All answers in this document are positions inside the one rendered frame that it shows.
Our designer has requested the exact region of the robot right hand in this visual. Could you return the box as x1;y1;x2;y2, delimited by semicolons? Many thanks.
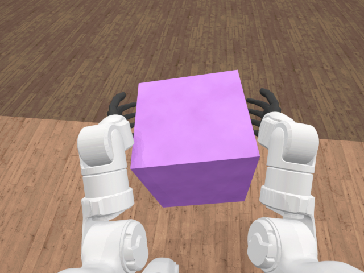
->
246;88;281;136

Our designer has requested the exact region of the right robot upper arm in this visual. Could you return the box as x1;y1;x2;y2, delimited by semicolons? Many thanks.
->
247;217;364;273

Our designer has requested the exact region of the left robot upper arm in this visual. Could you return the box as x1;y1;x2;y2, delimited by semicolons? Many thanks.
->
58;219;148;273

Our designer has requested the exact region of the robot left hand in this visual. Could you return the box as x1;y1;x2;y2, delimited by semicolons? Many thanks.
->
107;92;137;137

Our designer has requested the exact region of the right robot forearm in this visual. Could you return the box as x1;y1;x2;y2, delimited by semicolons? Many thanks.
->
257;112;319;245

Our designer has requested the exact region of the left robot forearm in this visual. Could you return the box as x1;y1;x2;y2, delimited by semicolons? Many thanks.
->
77;114;134;261

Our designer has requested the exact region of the robot left thigh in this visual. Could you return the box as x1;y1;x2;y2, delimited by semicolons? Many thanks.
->
142;258;179;273

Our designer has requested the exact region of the carton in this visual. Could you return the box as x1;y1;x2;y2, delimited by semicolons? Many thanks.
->
130;70;260;208

